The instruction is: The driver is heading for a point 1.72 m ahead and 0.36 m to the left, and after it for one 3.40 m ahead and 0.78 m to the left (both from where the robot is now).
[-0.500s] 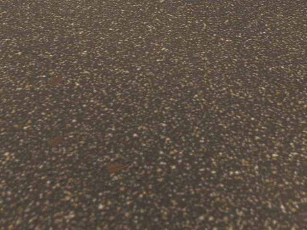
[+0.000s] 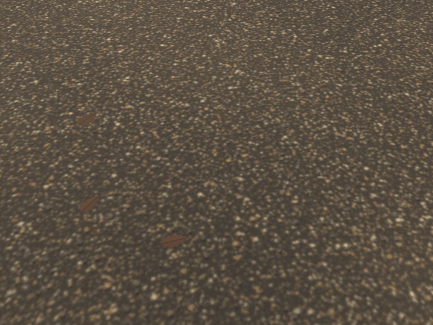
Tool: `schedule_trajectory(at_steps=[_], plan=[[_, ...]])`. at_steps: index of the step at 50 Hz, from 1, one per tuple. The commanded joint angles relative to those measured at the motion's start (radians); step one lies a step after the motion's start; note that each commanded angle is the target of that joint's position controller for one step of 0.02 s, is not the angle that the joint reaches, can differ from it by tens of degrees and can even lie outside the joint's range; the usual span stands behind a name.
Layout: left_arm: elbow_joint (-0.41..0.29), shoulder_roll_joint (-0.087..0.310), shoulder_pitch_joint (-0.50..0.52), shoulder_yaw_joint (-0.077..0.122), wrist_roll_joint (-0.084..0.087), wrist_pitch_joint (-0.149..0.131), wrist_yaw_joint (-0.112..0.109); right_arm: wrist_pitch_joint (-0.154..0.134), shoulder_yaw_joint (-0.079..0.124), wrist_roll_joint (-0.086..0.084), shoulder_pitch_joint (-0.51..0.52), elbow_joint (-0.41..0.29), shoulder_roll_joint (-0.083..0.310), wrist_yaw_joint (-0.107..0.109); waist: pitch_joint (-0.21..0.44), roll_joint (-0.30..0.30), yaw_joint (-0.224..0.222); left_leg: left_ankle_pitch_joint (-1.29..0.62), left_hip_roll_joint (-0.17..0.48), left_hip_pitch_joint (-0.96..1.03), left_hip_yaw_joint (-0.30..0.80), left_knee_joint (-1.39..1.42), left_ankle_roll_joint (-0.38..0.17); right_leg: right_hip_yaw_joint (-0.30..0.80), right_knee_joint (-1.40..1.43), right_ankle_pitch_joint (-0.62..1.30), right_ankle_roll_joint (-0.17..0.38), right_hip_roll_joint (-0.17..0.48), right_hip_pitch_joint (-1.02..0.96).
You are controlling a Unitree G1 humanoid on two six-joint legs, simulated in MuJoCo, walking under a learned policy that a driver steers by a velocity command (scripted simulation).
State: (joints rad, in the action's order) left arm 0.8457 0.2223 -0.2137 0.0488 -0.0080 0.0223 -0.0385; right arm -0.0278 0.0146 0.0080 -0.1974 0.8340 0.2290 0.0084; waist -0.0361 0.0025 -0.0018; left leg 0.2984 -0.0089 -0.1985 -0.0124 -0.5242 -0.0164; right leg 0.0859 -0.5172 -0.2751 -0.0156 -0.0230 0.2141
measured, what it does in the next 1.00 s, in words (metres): walks ahead: right foot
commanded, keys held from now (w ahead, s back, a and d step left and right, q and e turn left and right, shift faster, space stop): no key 0.40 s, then w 0.60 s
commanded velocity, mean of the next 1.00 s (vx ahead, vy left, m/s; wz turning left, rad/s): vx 0.19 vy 0.00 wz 0.00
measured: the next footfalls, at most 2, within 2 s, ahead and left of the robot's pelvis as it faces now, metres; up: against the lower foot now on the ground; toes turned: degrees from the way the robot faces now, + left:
right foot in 0.74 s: +0.12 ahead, -0.15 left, +0.00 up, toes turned -1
left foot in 1.22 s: +0.48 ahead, +0.09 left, +0.00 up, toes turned +3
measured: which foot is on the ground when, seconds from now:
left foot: down 0.00-0.72, up 0.74-1.00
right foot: down 0.00-0.46, up 0.48-0.72, down 0.74-1.00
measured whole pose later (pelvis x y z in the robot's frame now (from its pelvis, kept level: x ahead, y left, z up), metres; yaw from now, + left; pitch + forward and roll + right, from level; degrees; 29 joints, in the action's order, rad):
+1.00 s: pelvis +0.16 -0.05 +0.01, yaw +1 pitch +1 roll +0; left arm 1.08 0.18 -0.42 0.02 0.00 -0.09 0.00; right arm -0.08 0.05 -0.02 -0.12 0.88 0.29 -0.01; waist 0.01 -0.05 -0.06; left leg 0.05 0.11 -0.66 0.01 -0.84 -0.02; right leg -0.03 -0.20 -0.24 0.05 -0.04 -0.02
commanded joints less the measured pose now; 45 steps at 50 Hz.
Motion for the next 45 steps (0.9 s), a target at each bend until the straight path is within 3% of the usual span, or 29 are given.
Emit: schedule_trajectory(at_steps=[1,20,22,23,24,25,27,30,33,35,36,37,38,39,40,42,43,45], plan=[[-0.022,0.108,-0.004,0.026,0.001,-0.009,-0.007,-0.013,0.024,-0.001,0.003,-0.032,0.107,0.004,0.03,-0.008,0.0,-0.139,0.061,-0.039,0.069,0.115,-0.019,0.046,0.065,0.211,0.019,0.046,-0.048],[0.163,0.099,-0.015,0.02,0.006,-0.013,-0.016,-0.006,0.017,-0.005,-0.037,0.103,0.11,0.013,0.004,-0.008,0.003,-0.143,0.053,-0.012,0.076,0.163,-0.036,0.017,0.106,0.192,0.002,0.041,-0.049],[0.185,0.085,-0.031,0.016,0.012,-0.013,-0.017,0.001,0.025,-0.012,-0.063,0.122,0.129,0.019,0.011,-0.042,0.011,0.158,0.052,-0.004,0.099,0.202,-0.061,-0.043,0.053,-0.027,0.008,-0.007,-0.015],[0.178,0.085,-0.016,0.016,0.016,-0.017,-0.017,0.004,0.036,-0.019,-0.078,0.125,0.164,0.022,-0.017,-0.093,0.024,0.35,0.096,-0.008,0.174,0.248,-0.099,-0.081,-0.024,-0.149,0.013,-0.034,0.061],[0.159,0.086,0.018,0.015,0.018,-0.029,-0.013,0.004,0.045,-0.025,-0.112,0.13,0.193,0.025,-0.05,-0.146,0.041,0.505,0.192,0.003,0.308,0.325,-0.153,-0.103,-0.117,-0.19,0.019,-0.032,0.16],[0.137,0.086,0.056,0.012,0.023,-0.046,-0.006,-0.002,0.056,-0.027,-0.127,0.132,0.222,0.028,-0.095,-0.179,0.052,0.556,0.296,-0.016,0.445,0.392,-0.213,-0.095,-0.217,-0.176,0.029,0.008,0.226],[0.123,0.098,0.084,0.018,0.034,-0.073,0.011,-0.025,0.061,-0.016,-0.136,0.129,0.216,0.028,-0.135,-0.15,0.054,0.448,0.375,0.034,0.539,0.434,-0.266,-0.041,-0.397,-0.234,0.047,0.08,0.378],[0.133,0.094,0.075,0.02,0.04,-0.103,0.028,-0.038,0.06,-0.036,-0.093,0.105,0.19,0.021,-0.086,-0.093,0.029,0.237,0.3,0.1,0.371,0.409,-0.2,-0.061,-0.268,-0.178,0.061,0.111,0.356],[0.165,0.067,0.018,0.018,0.035,-0.115,0.039,-0.027,0.068,-0.048,-0.078,0.105,0.215,0.017,-0.03,-0.109,-0.012,0.139,0.202,-0.037,0.199,0.346,-0.17,-0.158,-0.035,0.001,0.039,0.04,0.059],[0.222,0.08,-0.116,0.03,0.036,-0.106,0.038,-0.021,0.06,-0.046,-0.083,0.105,0.191,0.012,0.002,-0.082,-0.066,0.166,0.163,-0.17,0.159,0.242,-0.15,-0.196,0.027,0.074,0.027,-0.012,-0.164],[0.241,0.099,-0.194,0.038,0.04,-0.103,0.033,-0.025,0.045,-0.039,-0.069,0.099,0.147,0.007,0.015,-0.037,-0.105,0.126,0.126,-0.245,0.114,0.11,-0.117,-0.128,0.069,0.036,0.046,0.028,-0.269],[0.25,0.179,-0.303,0.053,0.032,-0.105,0.024,-0.033,0.019,-0.016,-0.042,0.073,0.062,-0.003,0.056,0.191,-0.138,0.132,0.038,-0.365,-0.01,-0.272,-0.04,0.191,0.208,-0.119,0.119,0.251,-0.356],[0.261,0.282,-0.372,0.066,0.019,-0.117,0.04,-0.053,0.02,-0.033,-0.036,0.024,0.047,0.0,0.073,0.324,-0.127,0.279,-0.056,-0.571,0.018,-0.519,-0.029,0.618,0.363,-0.335,0.286,0.429,-0.406],[0.242,0.223,-0.277,0.045,0.011,-0.135,0.048,-0.067,0.034,-0.06,-0.002,0.011,0.122,0.0,-0.007,0.175,-0.093,0.233,0.029,-0.661,0.1,-0.663,-0.051,0.643,0.386,-0.491,0.308,0.448,-0.327],[0.207,0.163,-0.184,0.026,0.013,-0.146,0.053,-0.077,0.041,-0.069,0.011,0.008,0.151,-0.007,-0.065,0.132,-0.062,0.116,0.074,-0.695,0.111,-0.683,-0.074,0.525,0.389,-0.442,0.263,0.396,-0.279],[0.174,0.129,-0.094,0.008,0.015,-0.147,0.062,-0.081,0.051,-0.038,-0.008,0.031,0.155,-0.007,-0.07,0.093,-0.02,-0.042,0.128,-0.632,0.092,-0.597,-0.067,0.311,0.398,-0.18,0.195,0.305,-0.216],[0.176,0.106,-0.103,0.0,0.012,-0.142,0.06,-0.078,0.054,-0.03,-0.006,0.033,0.151,-0.012,-0.063,0.099,-0.015,-0.095,0.139,-0.584,0.079,-0.554,-0.054,0.229,0.407,-0.073,0.174,0.27,-0.193],[0.192,0.108,-0.165,-0.003,0.007,-0.135,0.049,-0.069,0.051,-0.025,0.013,0.033,0.121,-0.018,-0.053,0.092,-0.025,-0.17,0.133,-0.569,0.04,-0.5,-0.023,0.129,0.412,0.113,0.18,0.234,-0.196]])
Velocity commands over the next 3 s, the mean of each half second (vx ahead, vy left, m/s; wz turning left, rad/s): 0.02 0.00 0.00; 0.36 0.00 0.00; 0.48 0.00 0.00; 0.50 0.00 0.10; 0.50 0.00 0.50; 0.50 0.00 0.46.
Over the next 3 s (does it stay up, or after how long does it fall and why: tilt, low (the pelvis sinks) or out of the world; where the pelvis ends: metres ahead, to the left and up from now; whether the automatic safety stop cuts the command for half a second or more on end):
stays up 1.30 0.11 0.01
